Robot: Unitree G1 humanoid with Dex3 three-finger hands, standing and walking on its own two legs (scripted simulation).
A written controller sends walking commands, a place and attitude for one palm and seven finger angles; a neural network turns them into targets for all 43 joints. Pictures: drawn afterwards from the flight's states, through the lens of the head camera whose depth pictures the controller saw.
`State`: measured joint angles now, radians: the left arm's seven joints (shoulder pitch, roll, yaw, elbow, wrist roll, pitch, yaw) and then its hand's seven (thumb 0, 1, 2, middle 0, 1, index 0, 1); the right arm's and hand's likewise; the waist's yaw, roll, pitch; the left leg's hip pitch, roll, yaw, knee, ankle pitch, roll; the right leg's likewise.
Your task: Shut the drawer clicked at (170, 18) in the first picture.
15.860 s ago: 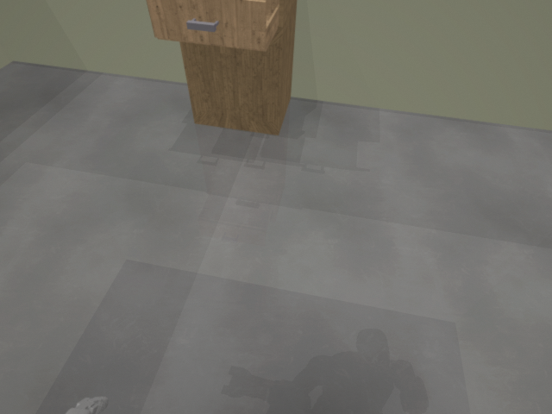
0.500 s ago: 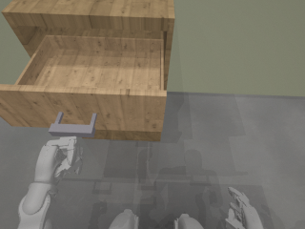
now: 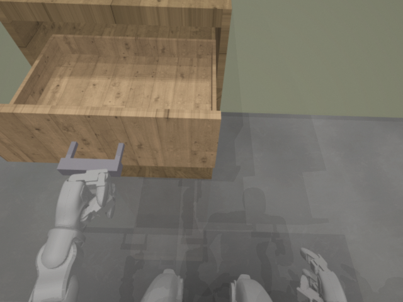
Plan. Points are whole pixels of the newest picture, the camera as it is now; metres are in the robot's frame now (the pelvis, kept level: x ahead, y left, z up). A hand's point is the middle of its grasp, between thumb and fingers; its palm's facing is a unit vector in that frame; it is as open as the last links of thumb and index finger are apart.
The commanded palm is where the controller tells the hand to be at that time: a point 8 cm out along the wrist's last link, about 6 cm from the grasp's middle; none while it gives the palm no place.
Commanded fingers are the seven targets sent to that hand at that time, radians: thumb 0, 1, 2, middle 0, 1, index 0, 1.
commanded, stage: bring the fist close to the handle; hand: left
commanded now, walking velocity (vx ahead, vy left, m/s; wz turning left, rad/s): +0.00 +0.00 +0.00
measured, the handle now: (94, 157) +0.38 +0.23 +0.04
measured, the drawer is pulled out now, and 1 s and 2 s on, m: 0.28 0.20 0.08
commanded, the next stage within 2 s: push the drawer shut in 0.08 s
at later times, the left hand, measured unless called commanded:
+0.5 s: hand (110, 192) +0.31 +0.19 +0.03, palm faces -0.01 -1.00 -0.06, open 3.0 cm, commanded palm +0.31 +0.24 +0.04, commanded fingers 0.00 0.90 0.90 -1.40 -1.60 -1.40 -1.60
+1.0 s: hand (117, 159) +0.38 +0.19 +0.04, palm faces -0.01 -1.00 -0.06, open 3.1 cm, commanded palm +0.37 +0.24 +0.04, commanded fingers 0.00 0.90 0.90 -1.40 -1.60 -1.40 -1.60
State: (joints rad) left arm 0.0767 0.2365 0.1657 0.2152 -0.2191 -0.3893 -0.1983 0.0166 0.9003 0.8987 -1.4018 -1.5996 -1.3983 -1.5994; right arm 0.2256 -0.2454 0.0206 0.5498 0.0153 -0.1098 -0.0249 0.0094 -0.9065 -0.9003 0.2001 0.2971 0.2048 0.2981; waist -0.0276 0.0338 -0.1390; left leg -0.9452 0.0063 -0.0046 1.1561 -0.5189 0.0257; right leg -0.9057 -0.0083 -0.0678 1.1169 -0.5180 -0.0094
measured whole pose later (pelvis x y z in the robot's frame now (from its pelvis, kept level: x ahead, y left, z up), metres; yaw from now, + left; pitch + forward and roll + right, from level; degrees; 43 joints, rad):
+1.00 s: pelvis -0.01 +0.00 +0.00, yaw +0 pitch +19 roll -2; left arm -0.37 0.32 0.26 0.66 -0.18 -0.41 -0.23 0.00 0.83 0.91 -1.40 -1.60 -1.40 -1.60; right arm 0.27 -0.26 0.03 0.62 0.02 -0.06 -0.04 0.01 -0.91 -0.90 0.20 0.30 0.20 0.30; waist -0.07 0.02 -0.13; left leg -0.99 0.02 -0.01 1.16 -0.50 0.02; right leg -0.95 0.00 -0.07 1.12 -0.49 -0.01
